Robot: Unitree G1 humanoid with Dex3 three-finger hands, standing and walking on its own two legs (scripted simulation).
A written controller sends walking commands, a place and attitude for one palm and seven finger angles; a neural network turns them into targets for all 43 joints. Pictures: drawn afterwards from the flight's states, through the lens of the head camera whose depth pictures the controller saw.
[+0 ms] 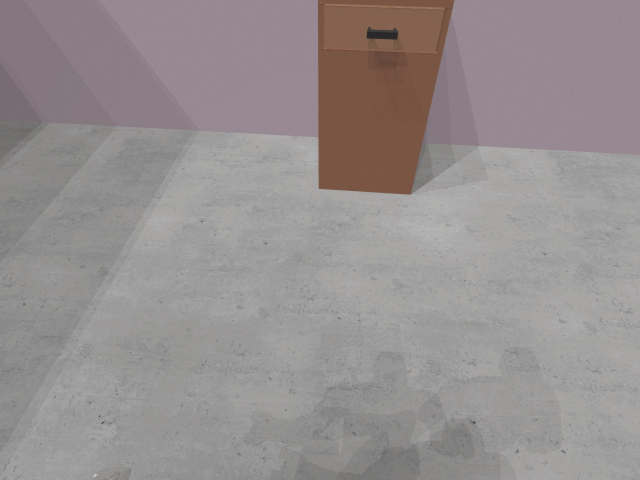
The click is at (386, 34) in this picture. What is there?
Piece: drawer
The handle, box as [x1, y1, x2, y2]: [367, 27, 397, 39]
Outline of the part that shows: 367,29 367,37 369,38 396,39 397,37 397,30 395,28 393,28 392,30 371,30 370,27 368,27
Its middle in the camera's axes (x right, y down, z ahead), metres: +0.21 -0.72 +1.35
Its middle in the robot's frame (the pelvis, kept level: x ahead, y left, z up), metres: +1.51 -0.13 -0.02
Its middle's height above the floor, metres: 0.75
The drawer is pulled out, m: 0.00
